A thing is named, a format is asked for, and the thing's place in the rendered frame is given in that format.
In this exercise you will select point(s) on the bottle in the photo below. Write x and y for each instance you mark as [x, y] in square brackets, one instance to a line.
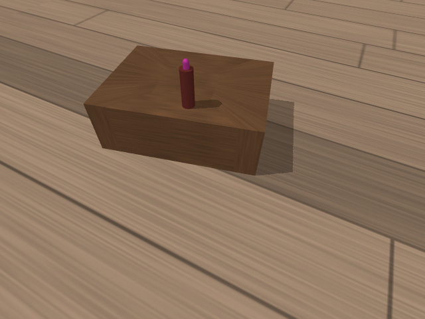
[187, 85]

